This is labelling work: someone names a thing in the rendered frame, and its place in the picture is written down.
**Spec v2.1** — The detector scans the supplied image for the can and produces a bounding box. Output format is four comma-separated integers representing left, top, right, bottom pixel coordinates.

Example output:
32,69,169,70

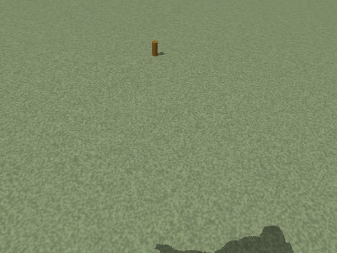
152,41,157,56

